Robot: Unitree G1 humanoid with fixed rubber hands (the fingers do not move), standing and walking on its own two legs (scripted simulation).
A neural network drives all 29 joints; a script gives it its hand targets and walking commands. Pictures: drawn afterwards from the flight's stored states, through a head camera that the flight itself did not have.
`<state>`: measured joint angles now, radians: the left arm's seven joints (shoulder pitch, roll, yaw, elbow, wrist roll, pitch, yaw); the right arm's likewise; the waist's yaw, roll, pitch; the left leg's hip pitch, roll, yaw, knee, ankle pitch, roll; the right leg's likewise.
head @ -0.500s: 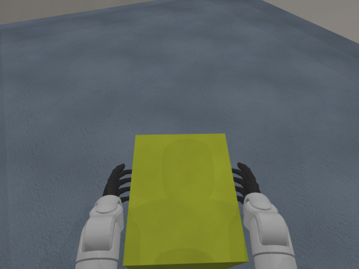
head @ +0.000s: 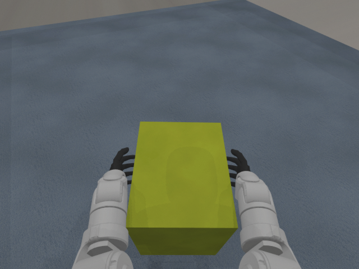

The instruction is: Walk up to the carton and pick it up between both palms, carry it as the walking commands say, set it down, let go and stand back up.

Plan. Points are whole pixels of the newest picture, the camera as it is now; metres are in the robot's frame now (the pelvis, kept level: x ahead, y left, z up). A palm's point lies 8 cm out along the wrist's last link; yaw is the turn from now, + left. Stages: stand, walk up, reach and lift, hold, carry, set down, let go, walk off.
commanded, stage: set down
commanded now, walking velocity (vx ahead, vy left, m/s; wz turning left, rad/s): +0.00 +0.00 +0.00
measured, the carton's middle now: (179, 191) +0.32 +0.02 -0.07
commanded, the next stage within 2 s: none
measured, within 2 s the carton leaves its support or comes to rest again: neither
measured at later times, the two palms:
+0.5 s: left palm (124, 190) +0.32 +0.17 -0.08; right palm (231, 190) +0.34 -0.13 -0.08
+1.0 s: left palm (130, 196) +0.35 +0.17 -0.17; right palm (224, 194) +0.37 -0.13 -0.17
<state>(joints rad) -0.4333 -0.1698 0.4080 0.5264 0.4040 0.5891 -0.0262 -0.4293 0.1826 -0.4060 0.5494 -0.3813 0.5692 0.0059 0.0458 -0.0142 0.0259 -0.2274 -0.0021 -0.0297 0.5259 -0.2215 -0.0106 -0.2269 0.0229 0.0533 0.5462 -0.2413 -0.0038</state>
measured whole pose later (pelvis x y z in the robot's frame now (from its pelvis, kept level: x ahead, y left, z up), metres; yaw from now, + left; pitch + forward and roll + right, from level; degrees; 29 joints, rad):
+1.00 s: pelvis -0.03 +0.00 -0.11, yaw +1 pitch +32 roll +0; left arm -0.59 -0.16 0.46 0.51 0.27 0.28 0.02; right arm -0.64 0.12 -0.42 0.59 -0.28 0.28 0.00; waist 0.02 -0.02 -0.17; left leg -1.34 -0.02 -0.04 1.15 -0.37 -0.02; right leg -1.33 0.03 0.05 1.17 -0.40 0.01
